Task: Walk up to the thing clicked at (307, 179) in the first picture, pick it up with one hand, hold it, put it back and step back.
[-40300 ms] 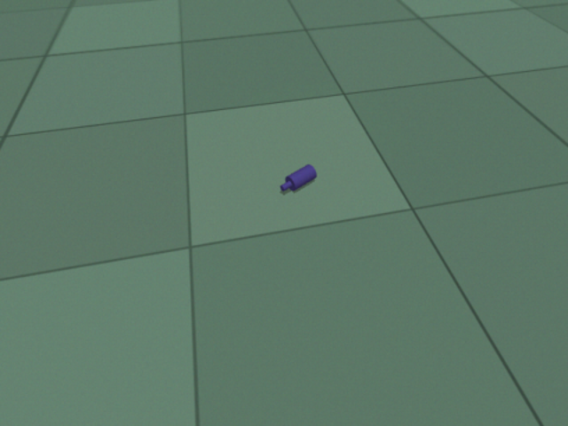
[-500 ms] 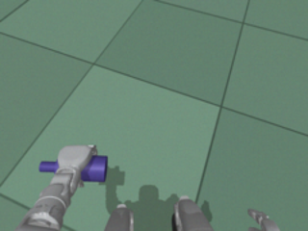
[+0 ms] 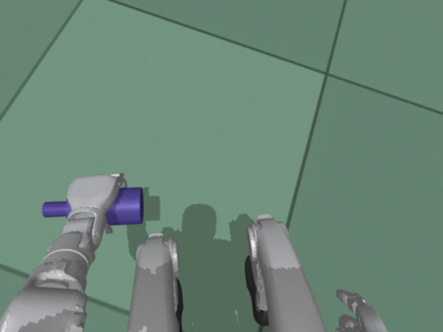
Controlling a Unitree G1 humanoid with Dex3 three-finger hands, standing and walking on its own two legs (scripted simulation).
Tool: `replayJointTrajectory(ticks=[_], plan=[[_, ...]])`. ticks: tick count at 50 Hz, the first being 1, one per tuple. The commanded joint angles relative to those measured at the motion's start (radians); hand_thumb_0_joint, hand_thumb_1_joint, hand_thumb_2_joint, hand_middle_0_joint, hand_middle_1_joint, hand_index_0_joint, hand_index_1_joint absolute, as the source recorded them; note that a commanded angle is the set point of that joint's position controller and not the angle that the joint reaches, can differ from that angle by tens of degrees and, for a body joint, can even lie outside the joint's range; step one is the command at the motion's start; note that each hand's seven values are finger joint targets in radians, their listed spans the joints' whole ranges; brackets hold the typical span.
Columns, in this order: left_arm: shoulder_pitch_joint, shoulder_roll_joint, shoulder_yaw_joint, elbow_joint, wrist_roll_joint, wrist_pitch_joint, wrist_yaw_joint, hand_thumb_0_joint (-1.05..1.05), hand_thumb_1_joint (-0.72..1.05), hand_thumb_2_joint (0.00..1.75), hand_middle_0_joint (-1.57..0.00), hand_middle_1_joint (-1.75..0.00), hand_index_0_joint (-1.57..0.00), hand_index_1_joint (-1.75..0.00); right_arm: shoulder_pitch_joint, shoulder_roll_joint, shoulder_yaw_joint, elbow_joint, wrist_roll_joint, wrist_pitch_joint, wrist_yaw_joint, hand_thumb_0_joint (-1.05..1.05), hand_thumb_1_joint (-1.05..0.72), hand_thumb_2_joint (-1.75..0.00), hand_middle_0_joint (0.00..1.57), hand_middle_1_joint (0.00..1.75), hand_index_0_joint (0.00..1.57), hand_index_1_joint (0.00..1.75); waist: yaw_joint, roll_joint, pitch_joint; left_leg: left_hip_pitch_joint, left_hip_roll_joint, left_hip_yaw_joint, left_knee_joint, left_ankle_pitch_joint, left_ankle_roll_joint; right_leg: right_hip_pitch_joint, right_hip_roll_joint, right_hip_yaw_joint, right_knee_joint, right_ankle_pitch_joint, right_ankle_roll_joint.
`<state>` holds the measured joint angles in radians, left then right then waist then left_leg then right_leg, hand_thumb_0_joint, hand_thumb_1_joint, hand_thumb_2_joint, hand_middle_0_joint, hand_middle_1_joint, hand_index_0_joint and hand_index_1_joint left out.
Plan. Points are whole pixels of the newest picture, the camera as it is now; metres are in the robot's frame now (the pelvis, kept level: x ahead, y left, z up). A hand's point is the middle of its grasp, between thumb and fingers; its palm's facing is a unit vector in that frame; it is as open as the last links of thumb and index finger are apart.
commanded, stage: crouch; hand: left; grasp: from above
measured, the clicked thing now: (95, 207) +0.37 +0.23 -0.19
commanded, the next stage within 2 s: lower in 0.78 s
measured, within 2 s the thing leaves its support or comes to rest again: neither
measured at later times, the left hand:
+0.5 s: hand (116, 207) +0.38 +0.21 -0.26, palm faces -0.49 -0.02 -0.87, open 10.6 cm
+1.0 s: hand (122, 208) +0.39 +0.21 -0.31, palm faces -0.46 -0.01 -0.89, open 10.7 cm
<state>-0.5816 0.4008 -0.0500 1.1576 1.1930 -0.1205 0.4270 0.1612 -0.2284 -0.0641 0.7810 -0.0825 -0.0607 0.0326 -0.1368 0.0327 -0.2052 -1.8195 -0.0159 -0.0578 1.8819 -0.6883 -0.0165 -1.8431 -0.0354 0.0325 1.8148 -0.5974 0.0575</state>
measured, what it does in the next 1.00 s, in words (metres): lowers itself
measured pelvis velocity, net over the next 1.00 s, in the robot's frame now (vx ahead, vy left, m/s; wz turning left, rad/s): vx -0.02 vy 0.00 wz -0.02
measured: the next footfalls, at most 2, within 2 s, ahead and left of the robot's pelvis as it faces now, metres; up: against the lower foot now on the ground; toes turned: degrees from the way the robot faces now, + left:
none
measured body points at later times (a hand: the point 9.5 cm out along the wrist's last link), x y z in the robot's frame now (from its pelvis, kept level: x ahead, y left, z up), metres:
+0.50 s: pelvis -0.01 -0.01 -0.08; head +0.21 +0.02 +0.31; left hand +0.40 +0.21 -0.21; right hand +0.07 -0.29 -0.21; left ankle +0.06 +0.12 -0.46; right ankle +0.09 -0.15 -0.46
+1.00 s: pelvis -0.02 +0.00 -0.13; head +0.20 +0.03 +0.26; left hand +0.41 +0.21 -0.26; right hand +0.04 -0.28 -0.25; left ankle +0.06 +0.12 -0.46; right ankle +0.09 -0.15 -0.46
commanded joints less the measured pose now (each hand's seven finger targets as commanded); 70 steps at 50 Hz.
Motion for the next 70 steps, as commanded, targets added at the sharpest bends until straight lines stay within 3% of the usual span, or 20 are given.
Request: replayJointTrajectory(ticks=[1, 9, 14, 16, 19, 21, 23, 30, 35, 40, 45, 49, 53, 55, 60, 61, 63, 65, 67, 70], plan=[[-0.346, 0.241, 0.071, -0.217, 0.022, -0.024, 0.098, 0.00, 0.81, 1.03, -1.19, -0.65, -1.15, -0.70, 0.150, -0.223, -0.076, -0.053, -0.012, -0.039, -0.002, 0.00, -0.89, -0.90, 0.20, 0.30, 0.20, 0.30, -0.009, 0.131, -0.668, 0.430, -0.024, 0.031, -0.196, 0.208, 0.020, 0.275, 0.017, -0.099, -0.129, 0.150, -0.087], [-0.418, 0.248, 0.081, -0.167, 0.042, 0.019, 0.151, 0.00, 0.75, 1.03, -1.17, -0.61, -1.11, -0.67, 0.139, -0.219, -0.071, -0.054, -0.028, -0.037, 0.018, 0.00, -0.89, -0.90, 0.20, 0.30, 0.20, 0.30, -0.021, 0.199, -0.680, 0.380, -0.025, 0.047, -0.105, 0.236, 0.016, 0.185, 0.013, -0.101, -0.028, 0.179, -0.090], [-0.377, 0.225, 0.072, -0.099, 0.012, 0.038, 0.117, 0.00, 0.69, 1.04, -1.14, -0.62, -1.07, -0.69, 0.137, -0.217, -0.067, -0.064, -0.033, -0.036, 0.034, 0.00, -0.90, -0.90, 0.20, 0.30, 0.20, 0.30, -0.025, 0.138, -0.663, 0.288, -0.031, 0.068, -0.038, 0.228, 0.034, 0.224, 0.013, -0.099, -0.009, 0.199, -0.077], [-0.360, 0.258, 0.093, -0.073, 0.007, 0.034, 0.100, 0.00, 0.69, 1.04, -1.12, -0.63, -1.07, -0.69, 0.140, -0.227, -0.067, -0.062, -0.032, -0.033, 0.038, 0.00, -0.89, -0.90, 0.20, 0.30, 0.20, 0.30, -0.019, 0.125, -0.662, 0.241, -0.035, 0.072, -0.013, 0.228, 0.037, 0.235, 0.013, -0.095, 0.006, 0.204, -0.074], [-0.343, 0.206, 0.061, -0.043, 0.003, 0.020, 0.069, 0.00, 0.68, 1.04, -1.12, -0.64, -1.06, -0.71, 0.143, -0.219, -0.061, -0.068, -0.033, -0.033, 0.048, 0.00, -0.90, -0.90, 0.20, 0.30, 0.20, 0.30, -0.039, 0.098, -0.620, 0.189, -0.035, 0.069, 0.013, 0.214, 0.040, 0.216, 0.016, -0.102, 0.023, 0.197, -0.072], [-0.355, 0.251, 0.076, -0.046, 0.007, 0.004, 0.059, 0.00, 0.63, 1.01, -1.09, -0.62, -1.03, -0.69, 0.134, -0.227, -0.061, -0.070, -0.029, -0.029, 0.051, 0.00, -0.90, -0.90, 0.20, 0.30, 0.20, 0.30, -0.027, 0.107, -0.595, 0.165, -0.037, 0.068, 0.013, 0.190, 0.039, 0.190, 0.021, -0.104, 0.034, 0.164, -0.076], [-0.372, 0.241, 0.073, -0.047, 0.007, -0.011, 0.056, 0.00, 0.60, 1.00, -1.06, -0.61, -1.00, -0.68, 0.137, -0.230, -0.064, -0.071, -0.030, -0.030, 0.056, 0.00, -0.90, -0.90, 0.20, 0.30, 0.20, 0.30, -0.036, 0.088, -0.592, 0.150, -0.036, 0.067, 0.029, 0.174, 0.040, 0.178, 0.023, -0.109, 0.044, 0.150, -0.076], [-0.443, 0.300, 0.104, -0.083, 0.043, -0.061, 0.107, 0.00, 0.57, 0.93, -1.02, -0.61, -0.97, -0.66, 0.130, -0.239, -0.064, -0.061, -0.038, -0.038, 0.062, 0.00, -0.90, -0.90, 0.20, 0.30, 0.20, 0.30, -0.038, 0.147, -0.594, 0.120, -0.037, 0.074, 0.069, 0.133, 0.036, 0.098, 0.025, -0.109, 0.098, 0.102, -0.084], [-0.474, 0.301, 0.104, -0.076, 0.064, -0.051, 0.155, 0.00, 0.52, 0.93, -0.99, -0.61, -0.94, -0.66, 0.133, -0.242, -0.066, -0.054, -0.043, -0.040, 0.065, 0.00, -0.90, -0.90, 0.20, 0.30, 0.20, 0.30, -0.047, 0.182, -0.632, 0.165, -0.035, 0.071, 0.081, 0.131, 0.028, 0.046, 0.026, -0.122, 0.134, 0.102, -0.088], [-0.501, 0.285, 0.101, -0.025, 0.058, -0.020, 0.176, 0.00, 0.54, 0.95, -0.99, -0.63, -0.94, -0.68, 0.139, -0.250, -0.060, -0.036, -0.050, -0.045, 0.065, 0.00, -0.90, -0.90, 0.20, 0.30, 0.20, 0.30, -0.063, 0.219, -0.603, 0.166, -0.033, 0.062, 0.086, 0.120, 0.023, -0.022, 0.016, -0.128, 0.157, 0.100, -0.088], [-0.493, 0.280, 0.091, 0.041, 0.037, 0.001, 0.157, 0.00, 0.50, 1.02, -1.03, -0.63, -0.95, -0.71, 0.140, -0.251, -0.048, -0.036, -0.050, -0.047, 0.070, 0.00, -0.90, -0.90, 0.20, 0.30, 0.20, 0.30, -0.063, 0.184, -0.588, 0.101, -0.038, 0.066, 0.110, 0.103, 0.033, 0.001, 0.022, -0.131, 0.163, 0.090, -0.086], [-0.493, 0.247, 0.064, 0.172, 0.036, -0.006, 0.133, 0.00, 0.54, 1.06, -1.06, -0.67, -0.98, -0.75, 0.141, -0.249, -0.029, -0.022, -0.053, -0.054, 0.076, 0.00, -0.91, -0.90, 0.20, 0.30, 0.20, 0.30, -0.085, 0.107, -0.487, -0.014, -0.045, 0.071, 0.147, 0.068, 0.045, -0.005, 0.029, -0.133, 0.162, 0.060, -0.082], [-0.494, 0.266, 0.073, 0.198, 0.035, -0.036, 0.118, 0.00, 0.56, 1.10, -1.07, -0.72, -0.99, -0.80, 0.138, -0.256, -0.021, -0.015, -0.057, -0.066, 0.088, 0.00, -0.91, -0.90, 0.20, 0.30, 0.20, 0.30, -0.076, 0.093, -0.525, -0.025, -0.048, 0.071, 0.189, 0.112, 0.046, 0.015, 0.032, -0.137, 0.203, 0.092, -0.081], [-0.527, 0.295, 0.090, 0.200, 0.053, -0.060, 0.124, 0.00, 0.57, 1.08, -1.06, -0.74, -0.99, -0.81, 0.153, -0.267, -0.018, -0.014, -0.063, -0.073, 0.096, 0.00, -0.91, -0.90, 0.20, 0.30, 0.20, 0.30, -0.088, 0.112, -0.520, -0.030, -0.050, 0.070, 0.197, 0.113, 0.042, 0.000, 0.031, -0.140, 0.219, 0.093, -0.083], [-0.561, 0.319, 0.114, 0.145, 0.084, -0.117, 0.173, 0.00, 0.60, 1.05, -1.06, -0.73, -1.00, -0.79, 0.142, -0.274, -0.032, -0.002, -0.080, -0.082, 0.116, 0.00, -0.91, -0.90, 0.20, 0.30, 0.20, 0.30, -0.098, 0.201, -0.547, 0.017, -0.047, 0.068, 0.216, 0.117, 0.030, -0.061, 0.033, -0.152, 0.272, 0.093, -0.087], [-0.537, 0.334, 0.127, 0.133, 0.097, -0.121, 0.188, 0.00, 0.58, 1.05, -1.06, -0.72, -1.00, -0.79, 0.141, -0.278, -0.035, -0.003, -0.082, -0.080, 0.119, 0.00, -0.91, -0.90, 0.20, 0.30, 0.20, 0.30, -0.082, 0.216, -0.569, 0.038, -0.048, 0.069, 0.209, 0.125, 0.028, -0.056, 0.033, -0.152, 0.277, 0.099, -0.088], [-0.549, 0.321, 0.123, 0.147, 0.114, -0.126, 0.219, 0.00, 0.59, 1.03, -1.05, -0.72, -0.99, -0.78, 0.129, -0.266, -0.034, 0.005, -0.096, -0.086, 0.131, 0.00, -0.91, -0.90, 0.20, 0.30, 0.20, 0.30, -0.104, 0.234, -0.542, 0.030, -0.045, 0.079, 0.231, 0.105, 0.029, -0.074, 0.034, -0.153, 0.292, 0.088, -0.085], [-0.543, 0.351, 0.158, 0.125, 0.128, -0.123, 0.253, 0.00, 0.59, 1.02, -1.04, -0.73, -0.99, -0.78, 0.134, -0.281, -0.044, 0.013, -0.104, -0.086, 0.138, 0.00, -0.91, -0.90, 0.20, 0.30, 0.20, 0.30, -0.102, 0.260, -0.577, 0.061, -0.043, 0.073, 0.230, 0.133, 0.027, -0.086, 0.029, -0.157, 0.306, 0.114, -0.080], [-0.571, 0.337, 0.144, 0.129, 0.128, -0.112, 0.277, 0.00, 0.58, 1.00, -1.02, -0.73, -0.98, -0.78, 0.121, -0.275, -0.041, 0.016, -0.115, -0.088, 0.151, 0.00, -0.91, -0.90, 0.20, 0.30, 0.20, 0.30, -0.112, 0.258, -0.577, 0.043, -0.042, 0.082, 0.252, 0.121, 0.031, -0.082, 0.033, -0.156, 0.309, 0.117, -0.080], [-0.550, 0.347, 0.167, 0.164, 0.120, -0.095, 0.309, 0.00, 0.57, 1.08, -1.04, -0.70, -0.98, -0.76, 0.128, -0.279, -0.040, 0.028, -0.124, -0.088, 0.163, 0.00, -0.90, -0.90, 0.20, 0.30, 0.20, 0.30, -0.110, 0.250, -0.577, 0.027, -0.041, 0.084, 0.267, 0.147, 0.033, -0.068, 0.034, -0.154, 0.316, 0.147, -0.075]])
